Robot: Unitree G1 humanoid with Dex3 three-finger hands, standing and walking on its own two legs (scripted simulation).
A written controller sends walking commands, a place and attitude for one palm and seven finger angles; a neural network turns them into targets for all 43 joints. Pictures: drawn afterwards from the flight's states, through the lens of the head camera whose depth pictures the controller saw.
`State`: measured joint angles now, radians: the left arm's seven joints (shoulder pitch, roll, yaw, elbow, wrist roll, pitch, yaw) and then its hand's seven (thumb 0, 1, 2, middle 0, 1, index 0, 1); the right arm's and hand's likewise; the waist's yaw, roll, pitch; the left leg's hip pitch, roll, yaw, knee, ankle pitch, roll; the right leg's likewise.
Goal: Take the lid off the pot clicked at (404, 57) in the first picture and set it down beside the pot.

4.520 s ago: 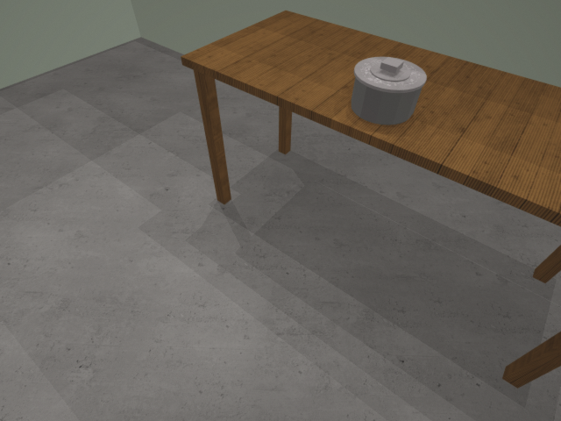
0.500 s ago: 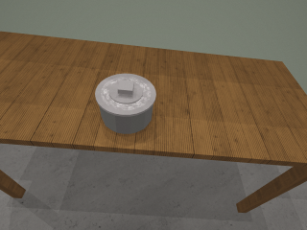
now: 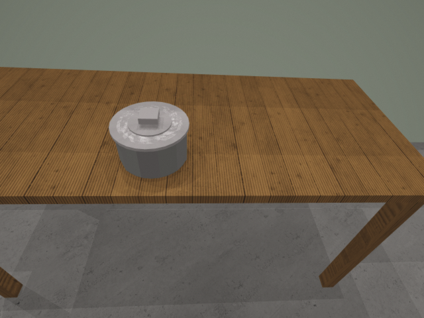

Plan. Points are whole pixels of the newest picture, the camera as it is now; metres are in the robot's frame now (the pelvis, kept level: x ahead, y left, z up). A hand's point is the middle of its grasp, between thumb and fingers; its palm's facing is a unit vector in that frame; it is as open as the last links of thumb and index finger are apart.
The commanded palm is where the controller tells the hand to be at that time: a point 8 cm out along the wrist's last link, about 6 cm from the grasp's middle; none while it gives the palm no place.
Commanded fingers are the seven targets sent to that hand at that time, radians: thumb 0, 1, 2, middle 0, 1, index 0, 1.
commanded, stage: come to a stop and stand still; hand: left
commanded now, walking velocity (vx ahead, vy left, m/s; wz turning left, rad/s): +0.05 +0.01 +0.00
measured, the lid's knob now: (149, 116) +0.52 +0.17 +0.12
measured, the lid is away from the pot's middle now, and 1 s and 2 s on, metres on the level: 0.00 0.00 0.00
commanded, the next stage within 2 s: look again from close up in 0.28 s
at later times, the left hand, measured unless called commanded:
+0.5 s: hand out of the picture +0.04 +0.18 -0.15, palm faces -0.01 -0.99 -0.17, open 7.3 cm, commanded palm none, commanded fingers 0.00 0.90 0.90 -0.20 -0.30 -0.20 -0.30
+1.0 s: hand out of the picture +0.06 +0.21 -0.14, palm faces +0.02 -0.98 -0.19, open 7.3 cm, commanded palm none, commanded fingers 0.00 0.90 0.90 -0.20 -0.30 -0.20 -0.30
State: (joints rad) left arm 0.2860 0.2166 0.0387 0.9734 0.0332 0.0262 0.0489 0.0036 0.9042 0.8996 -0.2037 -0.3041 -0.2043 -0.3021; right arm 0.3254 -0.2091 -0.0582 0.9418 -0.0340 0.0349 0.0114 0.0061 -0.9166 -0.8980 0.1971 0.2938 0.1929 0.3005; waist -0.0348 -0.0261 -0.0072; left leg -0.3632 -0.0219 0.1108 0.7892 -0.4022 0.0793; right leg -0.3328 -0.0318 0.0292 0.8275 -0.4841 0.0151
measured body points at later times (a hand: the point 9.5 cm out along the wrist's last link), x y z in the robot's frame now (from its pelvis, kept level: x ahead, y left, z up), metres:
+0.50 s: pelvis +0.02 +0.01 +0.03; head +0.04 +0.03 +0.48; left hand +0.04 +0.23 -0.14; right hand +0.01 -0.21 -0.12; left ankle +0.02 +0.10 -0.71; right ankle -0.02 -0.09 -0.71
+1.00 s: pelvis +0.05 +0.03 +0.03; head +0.06 +0.04 +0.48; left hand +0.06 +0.26 -0.13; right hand +0.06 -0.20 -0.12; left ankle +0.02 +0.10 -0.71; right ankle -0.02 -0.09 -0.71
